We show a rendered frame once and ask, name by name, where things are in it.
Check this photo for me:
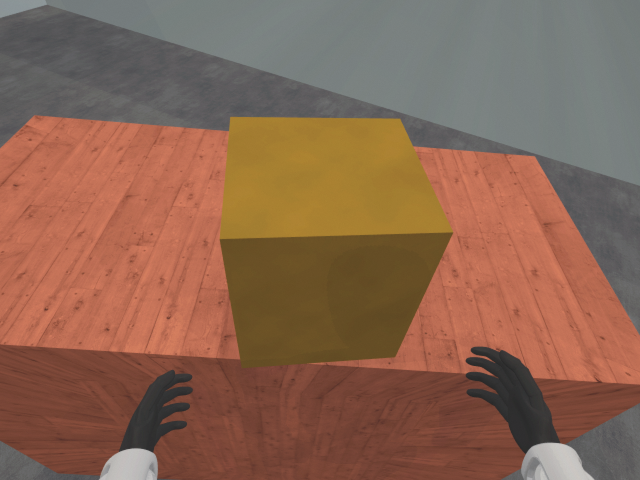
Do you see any left robot hand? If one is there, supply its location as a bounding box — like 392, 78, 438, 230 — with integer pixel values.
119, 370, 193, 452

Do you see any robot left forearm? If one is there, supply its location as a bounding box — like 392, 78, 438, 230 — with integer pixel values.
99, 448, 158, 480

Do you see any carton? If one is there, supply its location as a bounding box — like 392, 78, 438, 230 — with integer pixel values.
220, 117, 453, 368

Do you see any right robot hand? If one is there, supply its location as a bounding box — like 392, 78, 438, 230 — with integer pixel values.
466, 347, 560, 454

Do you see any pedestal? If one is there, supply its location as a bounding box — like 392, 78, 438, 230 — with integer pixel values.
0, 115, 640, 480

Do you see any robot right forearm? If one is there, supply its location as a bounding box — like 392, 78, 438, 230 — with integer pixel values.
521, 443, 594, 480

